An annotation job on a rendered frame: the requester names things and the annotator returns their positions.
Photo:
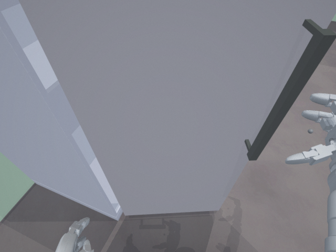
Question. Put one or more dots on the handle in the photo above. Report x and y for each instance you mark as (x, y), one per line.
(316, 49)

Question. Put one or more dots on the left robot hand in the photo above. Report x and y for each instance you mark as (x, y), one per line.
(70, 241)

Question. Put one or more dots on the fridge door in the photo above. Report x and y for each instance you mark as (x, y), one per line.
(167, 91)

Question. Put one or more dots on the right robot hand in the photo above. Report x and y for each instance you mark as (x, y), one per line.
(319, 153)

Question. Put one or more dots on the right robot forearm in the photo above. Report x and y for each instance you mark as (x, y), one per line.
(330, 241)

